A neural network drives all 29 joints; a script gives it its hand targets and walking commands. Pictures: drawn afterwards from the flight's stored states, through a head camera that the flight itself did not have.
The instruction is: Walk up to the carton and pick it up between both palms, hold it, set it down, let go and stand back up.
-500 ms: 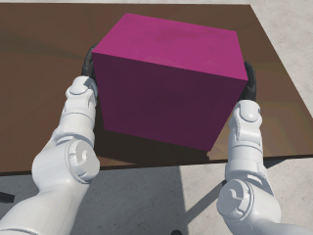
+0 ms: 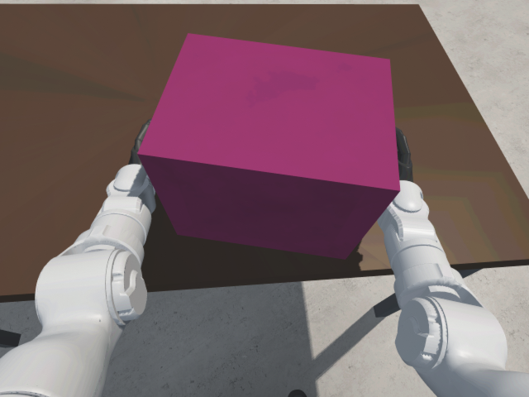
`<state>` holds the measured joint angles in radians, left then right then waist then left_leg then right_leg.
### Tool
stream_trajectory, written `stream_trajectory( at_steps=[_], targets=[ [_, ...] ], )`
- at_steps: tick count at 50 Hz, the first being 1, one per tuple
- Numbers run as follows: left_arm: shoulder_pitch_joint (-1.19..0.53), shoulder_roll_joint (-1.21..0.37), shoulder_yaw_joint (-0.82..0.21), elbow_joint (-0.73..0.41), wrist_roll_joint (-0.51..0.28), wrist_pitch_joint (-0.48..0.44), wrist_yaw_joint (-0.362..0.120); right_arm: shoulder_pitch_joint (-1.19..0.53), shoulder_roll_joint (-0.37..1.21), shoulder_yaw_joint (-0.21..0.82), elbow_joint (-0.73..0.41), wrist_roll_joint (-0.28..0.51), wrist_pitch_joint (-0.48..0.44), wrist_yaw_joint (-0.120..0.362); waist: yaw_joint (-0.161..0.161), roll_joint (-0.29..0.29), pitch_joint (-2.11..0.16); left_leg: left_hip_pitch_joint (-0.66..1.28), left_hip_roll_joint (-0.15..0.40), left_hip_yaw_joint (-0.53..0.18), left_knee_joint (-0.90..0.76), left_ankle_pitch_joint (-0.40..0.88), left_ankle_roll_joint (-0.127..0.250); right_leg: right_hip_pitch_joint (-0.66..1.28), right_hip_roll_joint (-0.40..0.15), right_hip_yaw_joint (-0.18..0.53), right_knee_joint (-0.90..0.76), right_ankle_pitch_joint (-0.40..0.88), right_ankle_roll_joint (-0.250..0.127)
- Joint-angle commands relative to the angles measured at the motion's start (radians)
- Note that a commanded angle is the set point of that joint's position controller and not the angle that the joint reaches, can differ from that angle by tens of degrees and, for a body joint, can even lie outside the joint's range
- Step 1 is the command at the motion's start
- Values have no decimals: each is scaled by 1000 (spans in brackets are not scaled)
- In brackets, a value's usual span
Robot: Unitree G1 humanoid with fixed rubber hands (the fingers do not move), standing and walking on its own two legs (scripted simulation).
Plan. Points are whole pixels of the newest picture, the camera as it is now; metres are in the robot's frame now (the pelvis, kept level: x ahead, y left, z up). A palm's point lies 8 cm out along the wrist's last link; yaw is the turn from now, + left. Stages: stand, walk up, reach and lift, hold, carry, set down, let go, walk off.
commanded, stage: set down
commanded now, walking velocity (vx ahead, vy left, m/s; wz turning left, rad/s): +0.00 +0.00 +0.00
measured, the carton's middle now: (273, 156) +0.46 -0.04 +0.05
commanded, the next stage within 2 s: none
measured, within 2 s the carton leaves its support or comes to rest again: neither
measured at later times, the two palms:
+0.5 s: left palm (65, 149) +0.46 +0.24 +0.10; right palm (428, 147) +0.41 -0.25 +0.11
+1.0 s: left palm (49, 108) +0.46 +0.22 +0.17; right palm (456, 112) +0.40 -0.24 +0.19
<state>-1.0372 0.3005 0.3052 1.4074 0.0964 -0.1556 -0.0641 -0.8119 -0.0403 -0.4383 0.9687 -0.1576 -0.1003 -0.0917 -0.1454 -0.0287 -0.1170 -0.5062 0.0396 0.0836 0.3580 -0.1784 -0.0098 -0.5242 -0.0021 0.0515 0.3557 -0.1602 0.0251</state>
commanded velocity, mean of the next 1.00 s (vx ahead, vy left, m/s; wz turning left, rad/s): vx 0.00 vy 0.00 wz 0.00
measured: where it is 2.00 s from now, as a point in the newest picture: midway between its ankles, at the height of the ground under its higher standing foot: outside the picture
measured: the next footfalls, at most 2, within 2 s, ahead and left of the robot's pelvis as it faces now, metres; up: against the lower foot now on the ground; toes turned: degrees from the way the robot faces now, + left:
none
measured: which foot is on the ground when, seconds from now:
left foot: down 0.00-1.00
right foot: down 0.00-1.00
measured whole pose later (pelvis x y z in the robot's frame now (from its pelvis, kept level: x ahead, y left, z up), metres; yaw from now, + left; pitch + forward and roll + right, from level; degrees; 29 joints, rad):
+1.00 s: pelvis -0.06 -0.01 -0.02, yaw +4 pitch +24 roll -1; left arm -1.49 0.56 -0.43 1.64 -0.57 0.02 -0.06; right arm -1.28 -0.31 -0.08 1.30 0.37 0.12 -0.09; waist -0.27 -0.03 -0.29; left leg -0.81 0.04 -0.01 0.54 -0.15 -0.02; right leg -0.77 0.00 -0.03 0.49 -0.14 0.01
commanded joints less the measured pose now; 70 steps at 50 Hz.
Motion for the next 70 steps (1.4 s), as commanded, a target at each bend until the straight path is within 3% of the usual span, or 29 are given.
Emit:
stream_trajectory(
  at_steps=[1,4,6,8,10,11,13,15,18,20,24,32,38,44,51,56,61,66,70],
  targets=[
    [-715,259,-327,-55,-343,-169,51,-567,-164,257,-49,234,-117,-42,-35,120,-1091,146,-52,-8,203,465,-47,414,10,-80,182,882,33],
    [-742,309,-376,-28,-396,-191,31,-611,-223,305,-69,294,-145,-63,-52,78,-1140,-77,-86,-16,197,434,-39,622,-18,-53,260,1105,53],
    [-730,321,-398,-20,-397,-179,22,-612,-261,327,-47,334,-147,-63,-63,85,-1107,-91,-91,-39,177,445,-41,637,-19,-53,273,1120,68],
    [-721,304,-440,-15,-394,-154,23,-607,-326,324,45,380,-152,-54,-74,180,-1055,171,-59,-71,231,651,-93,381,21,-97,227,957,57],
    [-722,266,-491,-25,-402,-122,31,-601,-406,308,172,424,-170,-37,-67,333,-1003,600,-5,-102,352,973,-178,-66,77,-162,127,655,20],
    [-710,253,-504,-35,-406,-106,33,-589,-439,306,214,449,-181,-28,-50,385,-987,724,9,-105,389,1043,-204,-192,95,-176,71,531,-13],
    [-703,260,-527,-37,-416,-81,37,-597,-498,304,244,485,-196,-17,-37,425,-969,730,11,-97,401,1042,-218,-206,104,-183,40,495,-43],
    [-714,262,-553,-4,-435,-70,33,-638,-521,323,260,512,-196,-14,-30,412,-937,632,-4,-87,388,953,-203,-141,94,-182,57,532,-37],
    [-753,294,-599,61,-492,-71,10,-700,-510,375,218,546,-147,-10,-42,310,-867,398,-46,-65,312,599,-131,27,53,-157,102,577,-9],
    [-811,317,-644,27,-546,-68,3,-756,-514,386,174,562,-99,-1,-58,276,-860,364,-53,-70,268,459,-103,26,45,-157,116,513,7],
    [-919,339,-707,-104,-635,-32,7,-832,-560,371,132,571,-28,20,-95,247,-955,483,-34,-91,290,494,-94,-109,64,-177,95,412,-9],
    [-974,387,-772,-12,-713,43,-12,-949,-554,382,122,553,93,21,-111,121,-927,257,-56,-92,233,138,-8,-45,23,-148,115,257,-15],
    [-1014,422,-762,91,-696,96,-8,-1000,-533,370,130,541,151,13,-90,157,-876,158,-69,-90,188,14,12,9,2,-126,113,173,-26],
    [-1082,443,-740,91,-671,114,5,-1024,-527,339,113,524,173,5,-82,233,-907,230,-70,-90,176,62,-5,7,7,-136,94,200,-33],
    [-1107,415,-722,-12,-650,130,6,-1005,-545,310,119,513,171,-10,-107,298,-992,430,-58,-98,218,276,-50,-28,33,-166,68,335,-38],
    [-984,364,-691,-60,-598,160,-20,-906,-567,323,163,538,158,-18,-116,337,-940,587,-42,-111,252,496,-88,-24,55,-181,30,443,-48],
    [-799,328,-636,-155,-527,189,-46,-760,-577,340,148,573,124,-26,-99,364,-826,705,-29,-118,258,693,-118,9,71,-181,-19,506,-59],
    [-649,347,-548,-341,-467,229,-47,-626,-581,347,32,586,105,-32,-66,332,-727,750,-29,-108,238,762,-115,91,80,-173,-52,517,-58],
    [-533,395,-454,-485,-428,259,-46,-520,-563,366,-113,587,121,-38,-39,233,-659,697,-45,-84,197,679,-74,227,74,-152,-47,543,-36]
  ],
)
